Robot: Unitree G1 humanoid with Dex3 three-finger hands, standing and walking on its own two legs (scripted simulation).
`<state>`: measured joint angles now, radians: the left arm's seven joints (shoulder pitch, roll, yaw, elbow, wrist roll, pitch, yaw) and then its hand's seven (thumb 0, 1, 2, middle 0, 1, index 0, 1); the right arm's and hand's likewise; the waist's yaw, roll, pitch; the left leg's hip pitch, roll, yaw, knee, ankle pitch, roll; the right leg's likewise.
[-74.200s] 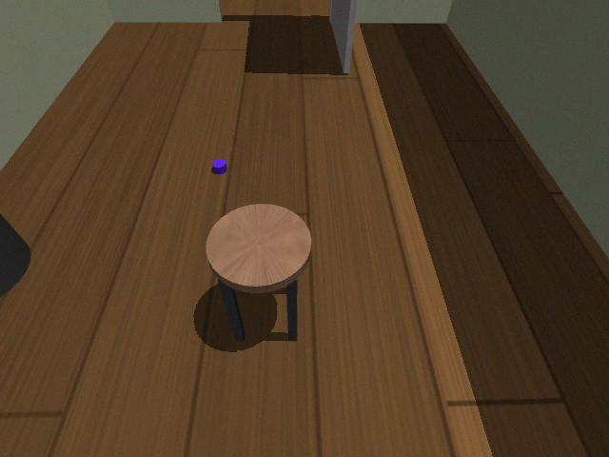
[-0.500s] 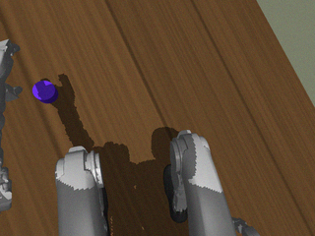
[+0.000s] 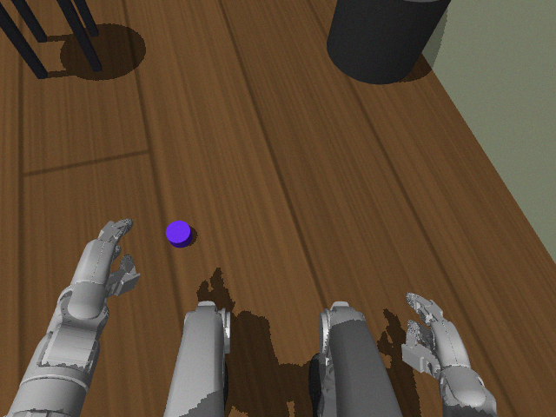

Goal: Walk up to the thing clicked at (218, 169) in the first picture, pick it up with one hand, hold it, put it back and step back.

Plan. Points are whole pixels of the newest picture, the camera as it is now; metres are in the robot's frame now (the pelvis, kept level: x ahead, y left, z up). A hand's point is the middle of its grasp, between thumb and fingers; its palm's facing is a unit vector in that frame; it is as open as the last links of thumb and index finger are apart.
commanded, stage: home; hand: left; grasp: from above
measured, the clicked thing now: (179, 234) +0.54 +0.25 -0.52
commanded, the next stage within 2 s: none
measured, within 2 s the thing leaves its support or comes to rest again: neither
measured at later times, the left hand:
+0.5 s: hand (100, 310) +0.24 +0.18 +0.10, palm faces +0.11 -0.97 -0.20, open 7.4 cm
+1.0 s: hand (80, 339) +0.21 +0.18 +0.12, palm faces +0.12 -0.97 -0.19, open 7.4 cm
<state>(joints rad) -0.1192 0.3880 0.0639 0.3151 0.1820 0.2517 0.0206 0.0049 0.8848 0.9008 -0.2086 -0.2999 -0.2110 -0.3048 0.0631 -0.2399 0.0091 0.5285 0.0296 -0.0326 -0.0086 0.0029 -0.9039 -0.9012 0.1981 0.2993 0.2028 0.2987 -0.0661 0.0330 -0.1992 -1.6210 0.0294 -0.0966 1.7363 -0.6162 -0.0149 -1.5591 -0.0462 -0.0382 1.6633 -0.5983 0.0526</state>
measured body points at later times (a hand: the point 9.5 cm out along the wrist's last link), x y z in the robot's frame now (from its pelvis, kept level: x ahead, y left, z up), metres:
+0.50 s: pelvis +0.06 -0.01 +0.16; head +0.10 +0.00 +0.60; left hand +0.23 +0.23 +0.12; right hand +0.22 -0.25 +0.08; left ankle +0.07 +0.12 -0.51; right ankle +0.08 -0.15 -0.51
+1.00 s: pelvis +0.07 -0.01 +0.17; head +0.08 +0.00 +0.62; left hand +0.21 +0.23 +0.14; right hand +0.25 -0.24 +0.11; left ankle +0.07 +0.12 -0.51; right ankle +0.08 -0.15 -0.51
